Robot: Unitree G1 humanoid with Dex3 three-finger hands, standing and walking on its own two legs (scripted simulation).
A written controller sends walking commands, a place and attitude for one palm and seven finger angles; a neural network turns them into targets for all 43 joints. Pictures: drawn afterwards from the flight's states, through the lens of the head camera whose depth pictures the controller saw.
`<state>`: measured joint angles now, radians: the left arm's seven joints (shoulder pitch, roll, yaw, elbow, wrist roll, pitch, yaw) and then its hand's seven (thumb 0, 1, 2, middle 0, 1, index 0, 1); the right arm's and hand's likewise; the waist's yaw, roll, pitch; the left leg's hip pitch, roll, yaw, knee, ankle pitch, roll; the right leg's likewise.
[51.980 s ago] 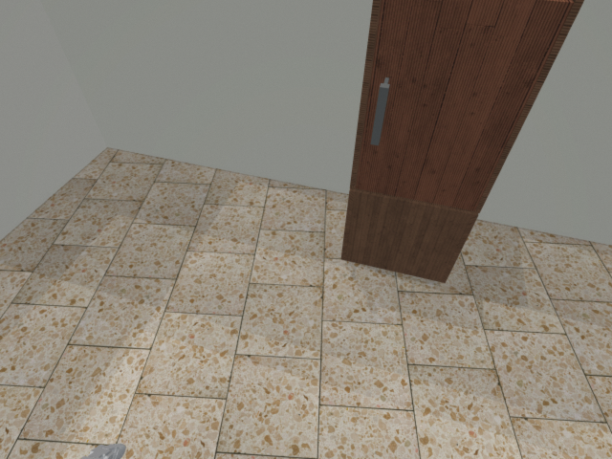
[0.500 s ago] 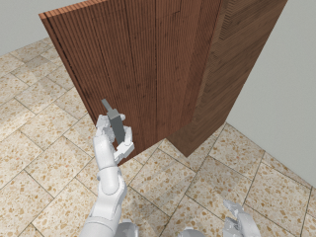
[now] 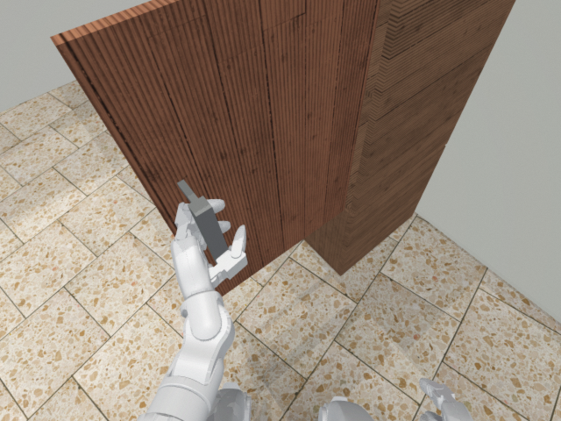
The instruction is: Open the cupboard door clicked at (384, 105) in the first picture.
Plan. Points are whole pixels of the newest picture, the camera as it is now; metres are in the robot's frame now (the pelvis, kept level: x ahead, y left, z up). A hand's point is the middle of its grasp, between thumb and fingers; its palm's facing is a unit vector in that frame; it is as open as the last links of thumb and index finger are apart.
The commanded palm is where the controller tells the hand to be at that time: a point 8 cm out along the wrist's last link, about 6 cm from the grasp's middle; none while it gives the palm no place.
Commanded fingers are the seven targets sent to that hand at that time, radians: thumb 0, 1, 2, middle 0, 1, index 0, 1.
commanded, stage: open thumb and fingers to let go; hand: left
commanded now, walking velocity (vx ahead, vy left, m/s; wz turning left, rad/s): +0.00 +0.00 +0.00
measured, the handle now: (206, 229) +0.38 +0.12 +0.04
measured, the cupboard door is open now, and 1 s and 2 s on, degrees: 88 90 90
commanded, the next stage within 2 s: slide the hand sideways off the handle in 0.56 s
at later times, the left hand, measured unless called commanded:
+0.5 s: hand (229, 250) +0.35 +0.08 +0.04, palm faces +0.28 -0.96 +0.01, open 14.8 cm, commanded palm +0.30 +0.13 +0.04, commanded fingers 0.00 -0.50 0.30 -0.16 -0.35 -0.16 -0.35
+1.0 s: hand (224, 278) +0.30 +0.08 +0.05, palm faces -0.17 -0.98 +0.07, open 16.3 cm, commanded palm +0.28 +0.14 +0.04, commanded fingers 0.00 -0.50 0.30 -0.15 -0.30 -0.15 -0.30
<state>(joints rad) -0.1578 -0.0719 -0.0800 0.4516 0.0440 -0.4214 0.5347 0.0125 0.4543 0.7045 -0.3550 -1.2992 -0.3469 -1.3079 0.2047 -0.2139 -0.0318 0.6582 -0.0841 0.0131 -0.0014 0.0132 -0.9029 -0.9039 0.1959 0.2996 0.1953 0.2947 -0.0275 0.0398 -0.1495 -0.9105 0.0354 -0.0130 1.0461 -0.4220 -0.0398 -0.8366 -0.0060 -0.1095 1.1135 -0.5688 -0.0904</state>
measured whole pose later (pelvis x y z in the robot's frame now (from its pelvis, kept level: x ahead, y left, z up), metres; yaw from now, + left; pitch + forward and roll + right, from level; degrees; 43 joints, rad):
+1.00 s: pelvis -0.01 +0.07 +0.00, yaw -3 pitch +14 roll -1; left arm -0.10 -0.02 -0.21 0.39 -0.06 -0.40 0.12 -0.01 -0.51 0.29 -0.17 -0.32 -0.16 -0.33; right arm 0.24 -0.22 0.00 0.55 -0.02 0.01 0.02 0.01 -0.90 -0.90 0.20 0.30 0.20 0.29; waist -0.02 0.04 -0.14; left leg -0.90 0.02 0.04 1.09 -0.44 0.04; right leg -0.81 -0.03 -0.05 1.09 -0.53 0.00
